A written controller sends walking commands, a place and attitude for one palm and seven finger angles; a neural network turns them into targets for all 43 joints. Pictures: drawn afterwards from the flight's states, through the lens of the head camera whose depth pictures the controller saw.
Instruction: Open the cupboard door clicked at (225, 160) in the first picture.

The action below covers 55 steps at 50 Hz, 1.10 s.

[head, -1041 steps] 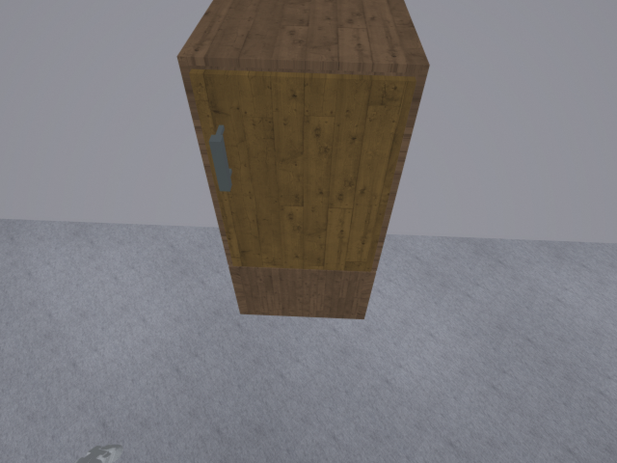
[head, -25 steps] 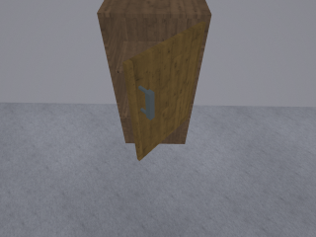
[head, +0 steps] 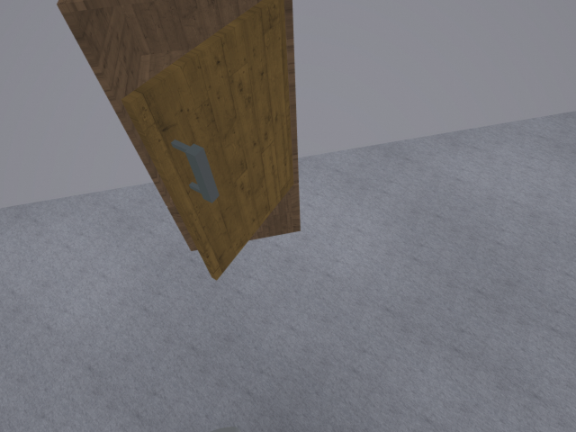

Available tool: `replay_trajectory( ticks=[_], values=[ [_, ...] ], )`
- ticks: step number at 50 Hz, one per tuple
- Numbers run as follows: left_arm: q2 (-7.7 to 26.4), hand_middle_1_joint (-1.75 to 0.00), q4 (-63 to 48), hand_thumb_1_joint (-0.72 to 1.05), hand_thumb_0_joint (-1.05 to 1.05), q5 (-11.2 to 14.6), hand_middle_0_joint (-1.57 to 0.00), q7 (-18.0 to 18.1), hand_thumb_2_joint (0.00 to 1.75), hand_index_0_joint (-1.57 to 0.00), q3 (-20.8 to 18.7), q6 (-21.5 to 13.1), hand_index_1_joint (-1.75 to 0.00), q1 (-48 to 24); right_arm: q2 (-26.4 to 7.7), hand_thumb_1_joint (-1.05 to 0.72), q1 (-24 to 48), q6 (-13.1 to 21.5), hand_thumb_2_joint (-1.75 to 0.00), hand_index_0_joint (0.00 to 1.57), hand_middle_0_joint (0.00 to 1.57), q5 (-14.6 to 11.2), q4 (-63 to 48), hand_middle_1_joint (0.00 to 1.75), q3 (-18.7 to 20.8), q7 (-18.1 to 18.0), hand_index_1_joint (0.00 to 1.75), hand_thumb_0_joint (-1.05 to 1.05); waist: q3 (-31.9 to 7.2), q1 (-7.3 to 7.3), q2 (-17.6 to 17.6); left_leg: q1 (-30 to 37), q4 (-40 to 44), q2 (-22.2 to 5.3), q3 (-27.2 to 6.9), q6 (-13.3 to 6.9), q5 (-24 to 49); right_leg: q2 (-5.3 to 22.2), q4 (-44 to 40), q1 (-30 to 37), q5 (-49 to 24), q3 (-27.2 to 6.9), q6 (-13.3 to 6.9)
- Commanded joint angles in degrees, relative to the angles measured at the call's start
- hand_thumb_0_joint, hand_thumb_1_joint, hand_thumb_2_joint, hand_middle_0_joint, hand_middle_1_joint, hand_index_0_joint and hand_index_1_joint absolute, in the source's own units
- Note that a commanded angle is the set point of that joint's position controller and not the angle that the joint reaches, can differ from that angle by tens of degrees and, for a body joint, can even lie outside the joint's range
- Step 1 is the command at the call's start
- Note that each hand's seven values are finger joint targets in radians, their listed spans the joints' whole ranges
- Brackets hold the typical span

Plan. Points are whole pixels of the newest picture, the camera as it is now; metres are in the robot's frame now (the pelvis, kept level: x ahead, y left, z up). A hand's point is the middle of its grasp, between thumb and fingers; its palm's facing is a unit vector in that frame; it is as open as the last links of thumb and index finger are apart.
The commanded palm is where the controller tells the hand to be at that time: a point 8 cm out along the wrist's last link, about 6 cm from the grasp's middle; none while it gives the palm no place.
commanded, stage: walk to a spot facing it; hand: left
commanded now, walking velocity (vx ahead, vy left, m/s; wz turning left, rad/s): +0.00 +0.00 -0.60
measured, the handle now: (195, 171) +0.54 +0.22 +0.00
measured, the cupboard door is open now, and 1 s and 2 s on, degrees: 47 47 47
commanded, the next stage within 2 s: none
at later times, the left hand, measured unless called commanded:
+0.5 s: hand out of the picture +0.10 +0.18 -0.16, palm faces -0.15 -0.96 -0.22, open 7.4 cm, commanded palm none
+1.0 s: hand (262, 356) +0.25 +0.08 -0.15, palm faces -0.54 -0.79 -0.29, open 7.4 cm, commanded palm none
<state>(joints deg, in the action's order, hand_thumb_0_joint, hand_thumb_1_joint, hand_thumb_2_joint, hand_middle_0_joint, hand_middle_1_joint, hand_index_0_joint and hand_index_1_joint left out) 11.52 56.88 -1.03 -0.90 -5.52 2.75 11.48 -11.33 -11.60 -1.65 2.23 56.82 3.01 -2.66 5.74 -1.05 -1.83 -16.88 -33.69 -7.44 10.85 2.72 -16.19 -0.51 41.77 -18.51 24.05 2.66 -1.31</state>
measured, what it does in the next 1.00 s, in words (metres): steps on the spot, turning right: left foot, then right foot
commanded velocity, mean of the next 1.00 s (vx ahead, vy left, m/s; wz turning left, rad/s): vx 0.02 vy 0.00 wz -0.60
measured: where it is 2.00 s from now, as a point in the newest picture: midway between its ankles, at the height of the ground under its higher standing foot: (413, 426)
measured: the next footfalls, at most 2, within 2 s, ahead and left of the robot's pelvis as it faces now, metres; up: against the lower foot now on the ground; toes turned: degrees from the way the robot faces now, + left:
left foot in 0.54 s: +0.11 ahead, +0.11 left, +0.00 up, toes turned -19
right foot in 0.88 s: +0.01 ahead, -0.15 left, +0.00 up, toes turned -34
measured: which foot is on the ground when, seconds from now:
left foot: down 0.00-0.02, up 0.04-0.52, down 0.54-0.86, up 0.88-1.00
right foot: down 0.00-0.54, up 0.56-0.86, down 0.88-1.00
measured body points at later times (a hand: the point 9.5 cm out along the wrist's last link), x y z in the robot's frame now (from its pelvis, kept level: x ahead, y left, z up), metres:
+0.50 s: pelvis +0.03 -0.01 +0.01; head +0.09 -0.01 +0.46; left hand +0.11 +0.23 -0.14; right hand +0.12 -0.27 -0.12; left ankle +0.06 +0.12 -0.70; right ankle -0.01 -0.08 -0.73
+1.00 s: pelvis +0.03 -0.03 +0.00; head +0.07 -0.08 +0.45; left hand +0.27 +0.12 -0.12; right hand -0.11 -0.27 -0.15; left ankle +0.08 +0.11 -0.66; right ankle -0.02 -0.12 -0.73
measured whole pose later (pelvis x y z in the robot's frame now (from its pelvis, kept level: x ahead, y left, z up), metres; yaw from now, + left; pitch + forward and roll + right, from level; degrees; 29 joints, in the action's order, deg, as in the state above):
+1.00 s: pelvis +0.03 -0.03 +0.00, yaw -34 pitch +1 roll +0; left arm 13.3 50.3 -1.0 0.0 -3.8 1.6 6.5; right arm -15.8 -13.8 -4.2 0.9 53.6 3.7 -1.8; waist 7.3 1.5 -2.3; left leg -25.8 -61.4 -5.5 2.4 4.0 -28.1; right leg -1.1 35.5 -18.8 17.5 0.4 -1.9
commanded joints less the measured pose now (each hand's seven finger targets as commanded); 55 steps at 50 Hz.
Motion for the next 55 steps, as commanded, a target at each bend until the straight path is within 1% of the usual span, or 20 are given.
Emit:
replay_trajectory(
  ticks=[1, 3, 6, 12, 20, 24, 25, 26, 27, 28, 29, 33, 38, 41, 42, 43, 44, 45, 49, 55],
  values=[
    [13.6, -0.3, -2.3, 0.9, 0.0, -0.7, -0.2, 1.3, 0.9, -0.2, -2.3, -1.5, -0.3, 9.5, -5.1, -0.9, 4.4, -0.1, -0.9, 0.2, 0.2, -1.2, -8.0, 0.3, 2.0, 0.6, 0.3, 0.0, -3.3, -4.66, 20.8, -16.2, -23.2, 4.6, -3.0, -0.2, -20.2, 20.5, -26.1, 10.2, -24.9, -29.7, -8.7],
    [11.8, -0.3, -3.8, 0.9, 0.0, -0.4, -0.2, 2.2, 0.9, -0.2, -2.2, -1.5, -0.3, 4.9, -5.9, -0.9, 6.1, -0.6, -0.9, 0.2, 0.2, -1.3, -7.6, 0.3, 2.4, 0.5, 0.3, 0.0, -2.1, -2.11, 13.4, -18.5, -32.3, 3.3, -11.4, -0.7, -14.1, 17.0, -23.4, 8.9, -25.5, -28.5, -11.5],
    [9.5, -0.3, -5.3, 0.9, 0.0, -0.2, -0.2, 2.7, 0.9, -0.2, -1.6, -2.2, -0.3, 3.2, -4.8, -0.9, 5.1, -0.4, -0.9, 0.2, 0.2, -1.2, -7.2, 0.3, 1.9, 0.7, 0.3, 0.0, -6.6, -0.76, 7.5, -16.9, -31.2, 3.2, -11.7, 0.4, -8.3, 13.2, -18.8, 14.0, -38.6, -22.3, -10.3],
    [10.3, -0.3, -5.3, 0.9, 0.0, -0.2, -0.2, 2.8, 0.9, -0.2, -1.8, -2.3, -0.3, 6.7, -4.6, -0.9, 7.7, -0.4, -0.9, 0.2, 0.2, -1.6, -9.1, 0.3, 1.5, 0.3, 0.3, 0.0, -8.6, -1.75, 7.0, -17.0, -25.1, 5.2, -12.3, 0.8, -7.7, 11.6, -17.5, 19.6, -47.9, -23.6, -9.9],
    [11.1, -0.3, -6.9, 0.9, 0.0, -0.6, -0.2, 2.5, 0.9, -0.2, -2.3, -2.1, -0.3, 6.4, -4.3, -0.9, 9.5, 0.3, -0.9, 0.2, 0.2, -2.1, -11.9, 0.3, 1.5, 0.2, 0.3, 0.0, -8.0, -1.74, 6.7, -11.7, -15.6, 7.0, -13.4, 0.0, -9.1, 10.9, -16.9, 15.1, -46.3, -29.9, -11.2],
    [10.8, -0.3, -8.0, 0.9, 0.0, -0.3, -0.2, 2.3, 0.9, -0.2, -2.2, -1.9, -0.3, 2.6, -4.6, -0.9, 3.7, 1.0, -0.9, 0.2, 0.2, -2.4, -11.2, 0.3, 1.4, -0.1, 0.3, 0.0, -9.3, 1.61, 5.6, 0.8, 0.7, 7.3, -14.0, -0.6, -2.1, 7.4, -13.4, 7.9, -42.0, -29.2, -7.7],
    [10.0, -0.3, -8.6, 0.9, 0.0, 0.0, -0.2, 2.2, 0.9, -0.2, -1.9, -2.0, -0.3, 1.2, -5.9, -0.9, -0.6, 1.5, -0.9, 0.2, 0.2, -2.2, -10.1, 0.3, 1.5, -0.4, 0.3, 0.0, -11.4, 3.61, 3.5, 10.4, 8.8, 4.6, -15.0, -1.4, 4.5, 4.6, -10.3, 2.5, -35.9, -26.2, -5.0],
    [7.2, -0.3, -9.5, 0.9, 0.0, 0.6, -0.2, 1.8, 0.9, -0.2, -1.5, -1.9, -0.3, 2.8, -10.8, -0.9, -2.7, 2.3, -0.9, 0.2, 0.2, -1.3, -10.0, 0.3, 2.2, -0.7, 0.3, 0.0, -13.4, 3.57, -8.4, 20.6, 13.8, -8.0, -27.7, -6.2, 12.2, -3.4, -2.9, -9.1, -16.2, -18.6, -1.1],
    [6.2, -0.3, -10.6, 0.9, 0.0, 0.4, -0.2, 1.1, 0.9, -0.2, -0.9, -2.2, -0.3, 3.1, -14.0, -0.9, -4.2, 2.0, -0.9, 0.2, 0.2, -1.1, -10.6, 0.3, 2.5, -0.8, 0.3, 0.0, -11.7, 2.96, -16.6, 20.5, 15.6, -20.7, -36.8, -13.4, 24.3, -5.4, 10.8, -15.5, 13.0, -8.1, 2.3],
    [7.5, -0.3, -11.1, 0.9, 0.0, -0.4, -0.2, 0.6, 0.9, -0.2, -1.1, -2.2, -0.3, 2.1, -13.5, -0.9, -4.0, 1.6, -0.9, 0.2, 0.2, -0.6, -11.5, 0.3, 2.1, -1.1, 0.3, 0.0, -8.9, 2.91, -7.0, 14.1, 14.6, -22.1, -35.2, -16.2, 26.9, -2.6, 20.4, -15.2, 12.9, -6.9, 3.2],
    [6.9, -0.3, -10.0, 0.9, 0.0, -0.9, -0.2, 0.6, 0.9, -0.2, -1.3, -1.9, -0.3, 1.6, -11.8, -0.9, -3.1, 1.9, -0.9, 0.2, 0.2, -0.2, -11.1, 0.3, 1.4, -1.1, 0.3, 0.0, -8.2, 2.03, -12.0, 12.5, 13.2, -18.6, -32.5, -14.9, 34.0, -1.6, 25.4, -16.9, 11.3, -7.5, 3.7],
    [5.3, -0.3, -10.1, 0.9, 0.0, -0.1, -0.2, -1.0, 0.9, -0.2, -0.5, -1.0, -0.3, -0.1, -9.9, -0.9, -1.5, 1.9, -0.9, 0.2, 0.2, -0.2, -11.5, 0.3, 0.8, -0.7, 0.3, 0.0, -8.8, 0.94, -8.3, 12.5, 10.5, -9.9, -14.3, -10.6, 35.7, 1.3, 21.5, -13.5, 4.1, -2.5, 4.4],
    [4.4, -0.3, -10.9, 0.9, 0.0, -0.1, -0.2, -1.6, 0.9, -0.2, 0.3, -0.8, -0.3, -4.1, -12.1, -0.9, -4.5, 1.4, -0.9, 0.2, 0.2, -0.1, -9.5, 0.3, 1.7, 0.1, 0.3, 0.0, -6.8, 2.84, -11.2, 8.0, 9.9, -10.4, -10.0, -9.1, 27.4, 0.5, 3.6, -4.0, 1.9, 2.5, 3.1],
    [6.0, -0.3, -9.5, 0.9, 0.0, -0.1, -0.2, -1.4, 0.9, -0.2, 0.0, -1.2, -0.3, -0.7, -13.0, -0.9, -3.7, 0.9, -0.9, 0.2, 0.2, -0.5, -9.5, 0.3, 2.2, 0.6, 0.3, 0.0, -7.4, 0.46, -8.8, 3.8, 3.6, -9.4, -7.3, -5.7, 20.5, -0.6, -9.2, 6.1, -8.6, 4.1, 1.7],
    [8.7, -0.3, -8.4, 0.9, 0.0, -0.2, -0.2, -1.0, 0.9, -0.2, -0.5, -1.4, -0.3, 2.9, -12.2, -0.9, -3.3, 0.8, -0.9, 0.2, 0.2, -0.9, -9.9, 0.3, 2.2, 0.9, 0.3, 0.0, -8.7, -1.49, -3.5, -2.2, -2.8, -7.8, -5.2, -3.1, 12.8, 2.3, -15.0, 14.8, -15.0, 0.3, 0.3],
    [15.5, -0.3, -7.7, 0.9, 0.0, -0.8, -0.2, 0.0, 0.9, -0.2, -1.9, -2.1, -0.3, 5.5, -7.8, -0.9, -3.1, 0.7, -0.9, 0.2, 0.2, -1.5, -11.6, 0.3, 1.3, 1.3, 0.3, 0.0, -10.3, -2.73, 15.5, -14.5, -16.7, 0.2, 1.2, 0.9, -8.3, 17.1, -20.5, 23.0, -27.3, -19.8, -5.3],
    [18.3, -0.3, -6.9, 0.9, 0.0, 0.1, -0.2, 0.8, 0.9, -0.2, -2.2, -2.0, -0.3, 8.6, -7.6, -0.9, 0.8, 0.2, -0.9, 0.2, 0.2, -1.5, -13.5, 0.3, 1.0, 1.1, 0.3, 0.0, -10.8, -5.61, 17.5, -17.1, -27.3, 2.9, -5.2, 1.1, -22.7, 24.6, -21.5, 19.3, -38.8, -27.2, -10.9],
    [16.7, -0.3, -7.1, 0.9, 0.0, -0.1, -0.2, 1.6, 0.9, -0.2, -2.2, -1.9, -0.3, 7.3, -7.4, -0.9, 0.8, -0.1, -0.9, 0.2, 0.2, -1.5, -12.2, 0.3, 1.2, 0.5, 0.3, 0.0, -10.9, -4.47, 16.1, -18.6, -32.1, 2.1, -10.4, 0.6, -19.9, 21.1, -20.6, 18.5, -33.8, -26.1, -12.2],
    [11.8, -0.3, -9.3, 0.9, 0.0, -0.3, -0.2, 2.3, 0.9, -0.2, -0.9, -1.7, -0.3, -1.5, -6.4, -0.9, -1.9, -0.3, -0.9, 0.2, 0.2, -1.5, -9.1, 0.3, 1.2, 1.1, 0.3, 0.0, -10.5, 0.33, 11.1, -13.2, -29.0, 1.7, -9.8, 1.6, -9.5, 13.5, -18.8, 12.3, -30.8, -16.9, -9.4],
    [13.0, -0.3, -8.8, 0.9, 0.0, -0.6, -0.2, 1.0, 0.9, -0.2, -1.4, -2.3, -0.3, -0.7, -5.6, -0.9, -0.7, 0.8, -0.9, 0.2, 0.2, -1.1, -10.1, 0.3, 1.3, 2.2, 0.3, 0.0, -5.0, -0.25, 9.5, -8.1, -13.5, 4.6, -7.7, 1.0, -9.7, 11.9, -26.2, 4.6, 2.3, -23.8, -10.5]
  ],
)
